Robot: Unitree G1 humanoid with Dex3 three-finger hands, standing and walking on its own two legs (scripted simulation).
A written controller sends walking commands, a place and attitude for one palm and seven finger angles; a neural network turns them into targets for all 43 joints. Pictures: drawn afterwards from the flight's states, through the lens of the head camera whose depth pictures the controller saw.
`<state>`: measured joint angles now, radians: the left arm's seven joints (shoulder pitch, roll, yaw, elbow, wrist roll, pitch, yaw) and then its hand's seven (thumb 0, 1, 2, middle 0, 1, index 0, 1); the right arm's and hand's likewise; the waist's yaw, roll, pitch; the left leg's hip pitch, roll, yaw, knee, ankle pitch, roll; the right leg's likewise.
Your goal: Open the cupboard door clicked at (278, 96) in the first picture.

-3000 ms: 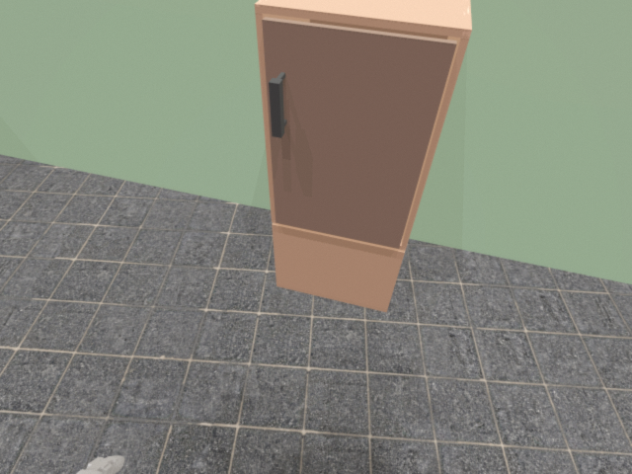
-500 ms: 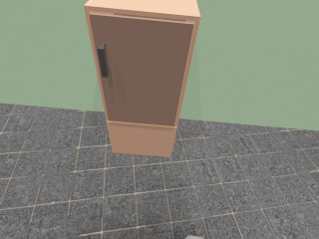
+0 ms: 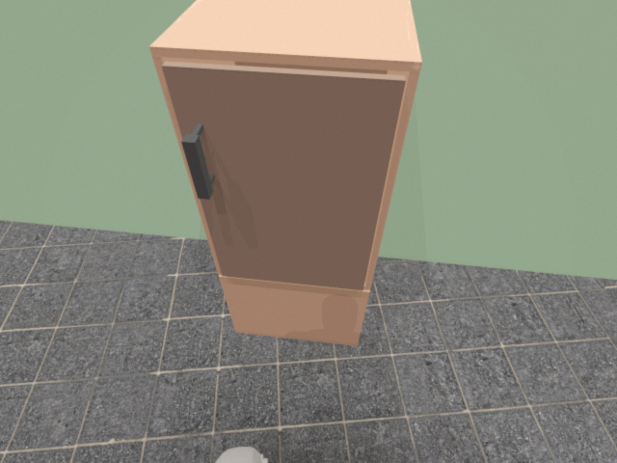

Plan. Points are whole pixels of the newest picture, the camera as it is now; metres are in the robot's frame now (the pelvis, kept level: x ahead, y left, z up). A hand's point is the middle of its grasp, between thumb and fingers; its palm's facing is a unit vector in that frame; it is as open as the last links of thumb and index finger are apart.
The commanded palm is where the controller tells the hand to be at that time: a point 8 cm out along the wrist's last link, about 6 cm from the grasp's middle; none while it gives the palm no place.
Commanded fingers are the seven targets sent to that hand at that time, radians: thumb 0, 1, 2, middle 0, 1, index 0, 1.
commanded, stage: come to a stop and stand still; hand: left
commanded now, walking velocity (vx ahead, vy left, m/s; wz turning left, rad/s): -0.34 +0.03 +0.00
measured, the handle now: (202, 161) +0.62 +0.24 +0.04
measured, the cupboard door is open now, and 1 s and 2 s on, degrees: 0 0 0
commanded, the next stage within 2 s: look again from close up in 1.56 s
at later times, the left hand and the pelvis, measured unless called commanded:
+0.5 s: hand out of the picture +0.05 +0.23 -0.18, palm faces +0.03 -0.97 -0.24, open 7.4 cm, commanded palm none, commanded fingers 0.00 0.90 0.90 -0.20 -0.30 -0.20 -0.30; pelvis +0.01 +0.03 -0.01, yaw -3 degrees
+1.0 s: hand out of the picture -0.05 +0.16 -0.16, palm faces +0.11 -0.98 -0.18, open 7.4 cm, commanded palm none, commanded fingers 0.00 0.90 0.90 -0.20 -0.30 -0.20 -0.30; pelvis -0.01 +0.01 +0.01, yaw -1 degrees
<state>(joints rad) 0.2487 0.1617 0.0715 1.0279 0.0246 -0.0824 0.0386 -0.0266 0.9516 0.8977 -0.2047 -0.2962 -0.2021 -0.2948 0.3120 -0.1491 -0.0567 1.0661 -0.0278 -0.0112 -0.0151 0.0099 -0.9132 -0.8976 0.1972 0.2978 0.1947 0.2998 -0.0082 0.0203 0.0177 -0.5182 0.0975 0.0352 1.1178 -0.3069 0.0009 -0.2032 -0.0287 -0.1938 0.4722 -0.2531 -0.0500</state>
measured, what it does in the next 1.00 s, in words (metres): steps on the spot: left foot, then right foot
